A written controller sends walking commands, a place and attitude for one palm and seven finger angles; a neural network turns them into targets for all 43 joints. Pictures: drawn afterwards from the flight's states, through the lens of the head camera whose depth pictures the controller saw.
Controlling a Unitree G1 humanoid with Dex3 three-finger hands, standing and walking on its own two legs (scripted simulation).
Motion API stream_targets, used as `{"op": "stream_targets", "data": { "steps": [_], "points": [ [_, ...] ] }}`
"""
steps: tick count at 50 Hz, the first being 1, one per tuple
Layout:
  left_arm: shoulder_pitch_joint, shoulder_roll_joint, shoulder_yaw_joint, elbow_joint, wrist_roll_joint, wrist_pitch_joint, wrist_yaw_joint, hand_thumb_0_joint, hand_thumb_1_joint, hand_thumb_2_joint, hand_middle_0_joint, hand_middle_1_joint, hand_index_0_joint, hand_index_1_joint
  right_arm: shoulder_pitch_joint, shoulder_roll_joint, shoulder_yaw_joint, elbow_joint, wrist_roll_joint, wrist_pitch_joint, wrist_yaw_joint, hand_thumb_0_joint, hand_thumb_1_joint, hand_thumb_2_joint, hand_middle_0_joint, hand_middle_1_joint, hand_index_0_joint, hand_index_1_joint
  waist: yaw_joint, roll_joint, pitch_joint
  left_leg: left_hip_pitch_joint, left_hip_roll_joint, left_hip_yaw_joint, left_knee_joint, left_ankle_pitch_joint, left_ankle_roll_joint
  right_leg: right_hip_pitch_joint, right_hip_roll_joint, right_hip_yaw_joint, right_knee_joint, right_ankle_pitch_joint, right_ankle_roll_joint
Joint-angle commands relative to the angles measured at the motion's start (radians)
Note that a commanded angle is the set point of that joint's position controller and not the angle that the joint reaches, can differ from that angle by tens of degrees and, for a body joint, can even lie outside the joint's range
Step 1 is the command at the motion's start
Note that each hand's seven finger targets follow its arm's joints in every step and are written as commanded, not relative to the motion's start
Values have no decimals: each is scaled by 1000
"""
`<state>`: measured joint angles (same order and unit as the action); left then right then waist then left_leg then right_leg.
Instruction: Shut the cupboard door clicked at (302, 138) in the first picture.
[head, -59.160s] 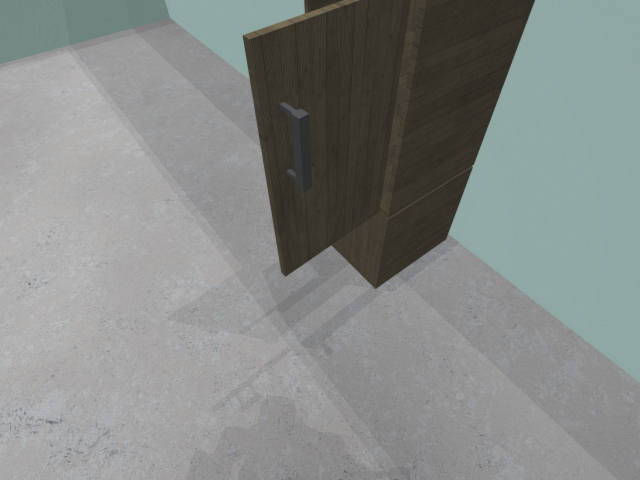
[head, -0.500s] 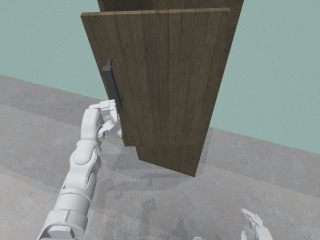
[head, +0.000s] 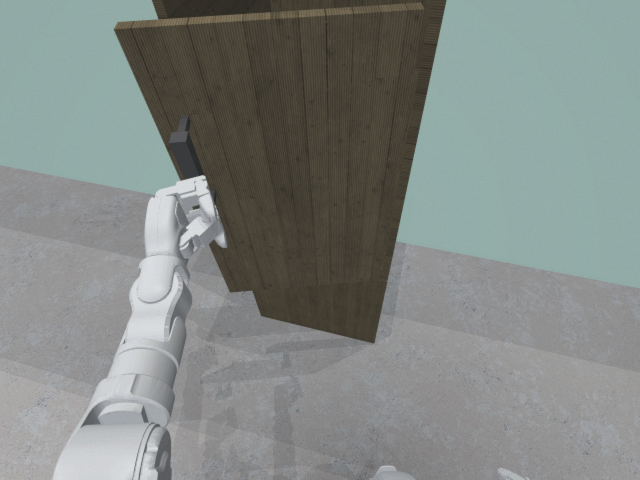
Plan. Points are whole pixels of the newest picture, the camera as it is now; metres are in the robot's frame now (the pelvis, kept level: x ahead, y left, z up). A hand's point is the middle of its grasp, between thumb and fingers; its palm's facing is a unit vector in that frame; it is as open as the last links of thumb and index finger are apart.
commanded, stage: bring the fist close to the handle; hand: left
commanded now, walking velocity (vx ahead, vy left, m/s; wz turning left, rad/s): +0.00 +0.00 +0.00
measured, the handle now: (198, 172) +0.52 +0.18 +0.08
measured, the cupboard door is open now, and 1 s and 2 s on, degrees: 20 9 0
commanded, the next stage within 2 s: push the door shut along its arc in 0.10 s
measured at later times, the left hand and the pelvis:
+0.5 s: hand (216, 201) +0.45 +0.14 +0.09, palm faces -0.02 -1.00 -0.02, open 3.1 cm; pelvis -0.01 +0.02 -0.01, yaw +1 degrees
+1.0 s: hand (228, 176) +0.50 +0.13 +0.09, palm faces -0.13 -0.99 -0.02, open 3.1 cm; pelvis -0.01 +0.02 -0.02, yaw +2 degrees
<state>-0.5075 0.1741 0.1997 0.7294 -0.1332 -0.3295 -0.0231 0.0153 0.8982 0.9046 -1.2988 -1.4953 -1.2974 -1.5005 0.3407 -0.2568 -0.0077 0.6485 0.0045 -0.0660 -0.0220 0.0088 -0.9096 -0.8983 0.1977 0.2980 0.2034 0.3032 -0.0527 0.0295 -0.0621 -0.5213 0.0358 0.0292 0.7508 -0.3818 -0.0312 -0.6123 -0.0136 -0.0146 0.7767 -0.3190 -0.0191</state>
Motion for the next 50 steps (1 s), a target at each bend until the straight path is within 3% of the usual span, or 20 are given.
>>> {"op": "stream_targets", "data": {
  "steps": [1,8,10,12,15,16,17,21,23,25,27,29,32,33,35,37,38,40,48,50],
  "points": [
    [-410,170,15,-199,-8,-67,-5,0,900,900,-1300,-1500,-1300,-1500,-18,-117,-38,-118,10,-42,-16,0,-900,-900,200,300,200,300,-4,-99,-296,2,-55,19,-91,128,51,281,4,24,-133,202,16],
    [-474,143,-9,-150,-11,-80,-11,0,900,900,-1300,-1500,-1300,-1500,-23,-113,-33,-109,11,-50,-21,0,-900,-900,200,300,200,300,-9,-39,-313,30,-53,5,-90,112,46,242,9,9,-118,172,7],
    [-468,153,6,-128,-11,-81,-12,0,900,900,-1300,-1500,-1300,-1500,-17,-121,-36,-111,8,-50,-19,0,-900,-900,200,300,200,300,-7,-89,-320,19,-52,-1,-88,115,47,243,10,2,-110,173,7],
    [-528,146,-19,-124,-2,-83,-19,0,900,900,-1300,-1500,-1300,-1500,-9,-123,-32,-108,8,-49,-19,0,-900,-900,200,300,200,300,-24,-48,-320,32,-53,-7,-84,123,47,218,11,-2,-100,182,4],
    [-627,181,-11,-31,10,-78,-29,0,900,900,-1300,-1500,-1300,-1500,-6,-127,-28,-96,9,-41,-23,0,-900,-900,200,300,200,300,-44,-70,-274,0,-50,-17,-82,79,45,173,10,-2,-99,137,6],
    [-680,183,-12,-30,9,-82,-32,0,900,900,-1300,-1500,-1300,-1500,-4,-128,-27,-94,6,-42,-23,0,-900,-900,200,300,200,300,-53,-44,-290,6,-52,-17,-77,78,45,165,10,0,-94,138,6],
    [-691,225,26,-18,11,-89,-33,0,900,900,-1300,-1500,-1300,-1500,8,-134,-29,-94,4,-40,-27,0,-900,-900,200,300,200,300,-41,-45,-325,10,-54,-22,-69,99,46,178,12,0,-82,153,2],
    [-769,213,6,69,9,-99,-60,0,900,900,-1300,-1500,-1300,-1500,25,-135,-25,-83,1,-41,-23,0,-900,-900,200,300,200,300,-62,-25,-359,-2,-54,-28,-47,120,42,152,13,-2,-54,187,0],
    [-767,253,41,111,12,-103,-72,0,900,900,-1300,-1500,-1300,-1500,48,-145,-28,-80,-1,-39,-20,0,-900,-900,200,300,200,300,-58,-29,-392,1,-51,-35,-36,161,40,148,16,-9,-32,219,-3],
    [-795,226,16,129,11,-104,-91,0,900,900,-1300,-1500,-1300,-1500,67,-146,-31,-78,-3,-37,-15,0,-900,-900,200,300,200,300,-76,-39,-400,5,-48,-38,-23,194,39,130,18,-13,-22,249,-2],
    [-794,254,47,140,3,-107,-105,0,900,900,-1300,-1500,-1300,-1500,88,-153,-37,-77,-6,-33,-13,0,-900,-900,200,300,200,300,-71,-27,-428,11,-50,-35,-9,227,40,137,21,-11,-16,277,-3],
    [-809,233,22,147,1,-105,-125,0,900,900,-1300,-1500,-1300,-1500,98,-152,-38,-73,-3,-28,-9,0,-900,-900,200,300,200,300,-79,-18,-434,19,-45,-38,-5,241,38,120,22,-12,-13,284,-3],
    [-895,268,28,184,5,-96,-144,0,900,900,-1300,-1500,-1300,-1500,123,-162,-38,-57,-4,-23,-14,0,-900,-900,200,300,200,300,-110,-36,-386,-26,-46,-44,-1,188,45,89,25,-12,-17,239,-1],
    [-911,288,40,182,6,-96,-148,0,900,900,-1300,-1500,-1300,-1500,128,-167,-41,-53,-5,-21,-14,0,-900,-900,200,300,200,300,-116,-31,-409,-17,-44,-47,3,189,44,82,24,-10,-17,239,1],
    [-941,243,-10,197,11,-90,-166,0,900,900,-1300,-1500,-1300,-1500,135,-165,-39,-49,-4,-21,-11,0,-900,-900,200,300,200,300,-131,15,-401,-1,-42,-54,7,177,40,33,24,-17,-14,207,-2],
    [-987,237,-20,222,10,-86,-171,0,900,900,-1300,-1500,-1300,-1500,154,-170,-38,-40,-7,-25,-11,0,-900,-900,200,300,200,300,-149,19,-386,0,-43,-64,15,166,44,-4,27,-20,-13,181,-4],
    [-1017,276,3,218,11,-88,-172,0,900,900,-1300,-1500,-1300,-1500,162,-180,-42,-31,-10,-25,-11,0,-900,-900,200,300,200,300,-156,16,-419,6,-39,-71,21,161,42,-9,25,-18,-11,172,-1],
    [-1044,246,-31,235,11,-83,-184,0,900,900,-1300,-1500,-1300,-1500,164,-178,-40,-27,-10,-28,-9,0,-900,-900,200,300,200,300,-173,26,-416,2,-39,-72,28,135,44,-34,25,-17,-13,147,0],
    [-1127,382,50,266,21,-80,-210,0,900,900,-1300,-1500,-1300,-1500,207,-192,-34,-23,-16,-27,-8,0,-900,-900,200,300,200,300,-181,47,-491,-42,-42,-74,60,165,51,-2,27,-3,6,184,1],
    [-1126,395,55,300,24,-71,-221,0,900,900,-1300,-1500,-1300,-1500,208,-192,-33,-24,-14,-27,-6,0,-900,-900,200,300,200,300,-190,26,-456,-82,-42,-65,67,133,54,-3,27,2,-1,167,4]
  ]
}}
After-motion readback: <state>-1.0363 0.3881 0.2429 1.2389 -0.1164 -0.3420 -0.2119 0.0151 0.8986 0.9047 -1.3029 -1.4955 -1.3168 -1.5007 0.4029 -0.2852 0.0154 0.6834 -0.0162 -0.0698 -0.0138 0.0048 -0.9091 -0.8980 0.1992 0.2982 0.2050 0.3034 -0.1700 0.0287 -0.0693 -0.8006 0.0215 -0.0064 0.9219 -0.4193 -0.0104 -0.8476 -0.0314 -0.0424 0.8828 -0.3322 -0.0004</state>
